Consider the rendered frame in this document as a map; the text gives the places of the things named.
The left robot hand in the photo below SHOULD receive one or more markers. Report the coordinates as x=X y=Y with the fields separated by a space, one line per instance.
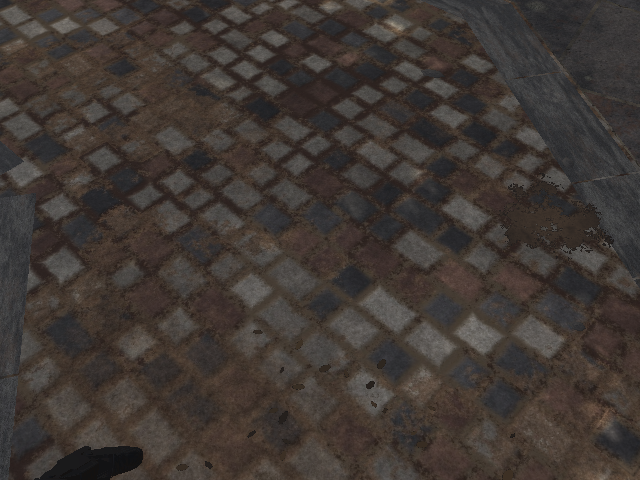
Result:
x=97 y=464

